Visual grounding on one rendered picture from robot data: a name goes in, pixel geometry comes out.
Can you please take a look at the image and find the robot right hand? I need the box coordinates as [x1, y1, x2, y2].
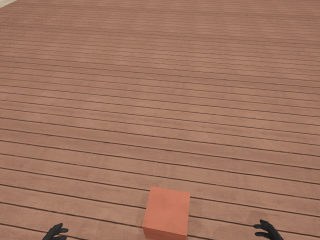
[253, 219, 284, 240]

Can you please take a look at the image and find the carton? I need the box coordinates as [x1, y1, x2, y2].
[142, 186, 191, 240]

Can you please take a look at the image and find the robot left hand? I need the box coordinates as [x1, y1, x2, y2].
[42, 223, 69, 240]

